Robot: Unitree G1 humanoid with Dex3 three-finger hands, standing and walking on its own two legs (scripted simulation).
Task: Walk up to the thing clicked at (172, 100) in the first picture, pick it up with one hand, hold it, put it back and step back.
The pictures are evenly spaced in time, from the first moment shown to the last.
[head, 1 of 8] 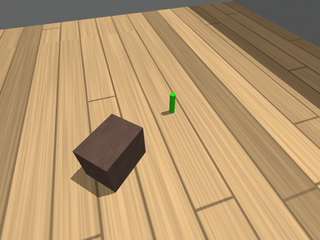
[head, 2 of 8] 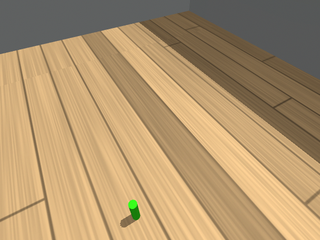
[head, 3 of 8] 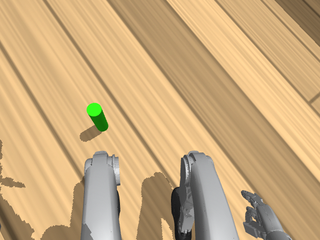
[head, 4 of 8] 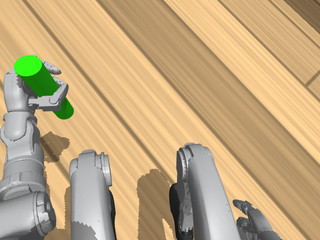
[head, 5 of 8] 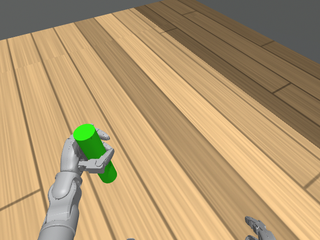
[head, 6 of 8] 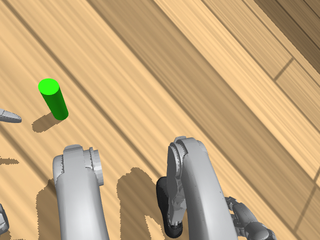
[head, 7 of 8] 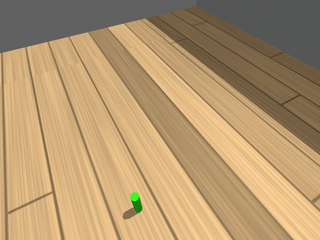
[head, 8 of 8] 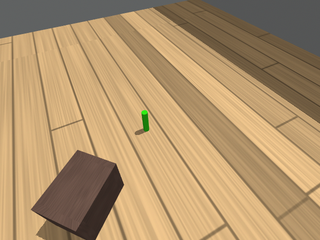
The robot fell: no
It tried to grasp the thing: yes
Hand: left
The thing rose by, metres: 0.67
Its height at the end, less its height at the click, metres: +0.00
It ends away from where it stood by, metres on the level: 0.02
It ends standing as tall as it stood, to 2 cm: yes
